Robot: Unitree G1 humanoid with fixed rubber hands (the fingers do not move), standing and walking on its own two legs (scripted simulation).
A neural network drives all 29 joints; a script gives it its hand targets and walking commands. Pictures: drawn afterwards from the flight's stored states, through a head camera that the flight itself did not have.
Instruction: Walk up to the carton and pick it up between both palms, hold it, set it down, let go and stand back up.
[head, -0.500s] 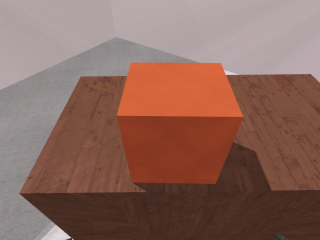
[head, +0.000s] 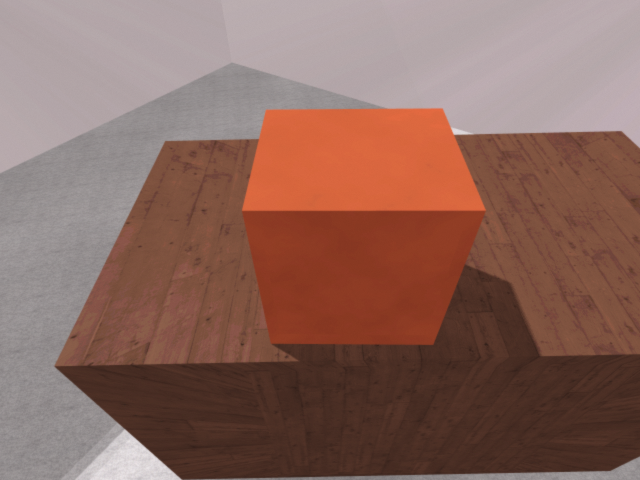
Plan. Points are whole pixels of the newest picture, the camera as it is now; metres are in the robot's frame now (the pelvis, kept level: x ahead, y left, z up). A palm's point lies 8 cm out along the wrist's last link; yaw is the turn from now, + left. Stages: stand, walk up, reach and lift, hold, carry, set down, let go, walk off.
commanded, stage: stand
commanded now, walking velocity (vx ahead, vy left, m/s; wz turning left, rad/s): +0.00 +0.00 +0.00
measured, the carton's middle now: (352, 231) +0.45 -0.01 +0.07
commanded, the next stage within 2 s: none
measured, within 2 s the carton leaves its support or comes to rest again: neither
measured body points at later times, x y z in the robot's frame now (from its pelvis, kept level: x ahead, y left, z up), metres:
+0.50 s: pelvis -0.01 -0.01 +0.00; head -0.01 -0.01 +0.45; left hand +0.06 +0.30 -0.12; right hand +0.08 -0.31 -0.12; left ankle +0.05 +0.12 -0.74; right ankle +0.02 -0.14 -0.74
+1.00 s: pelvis +0.01 -0.02 +0.00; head +0.01 -0.01 +0.45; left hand +0.09 +0.29 -0.12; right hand +0.10 -0.32 -0.12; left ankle +0.05 +0.12 -0.74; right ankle +0.02 -0.14 -0.74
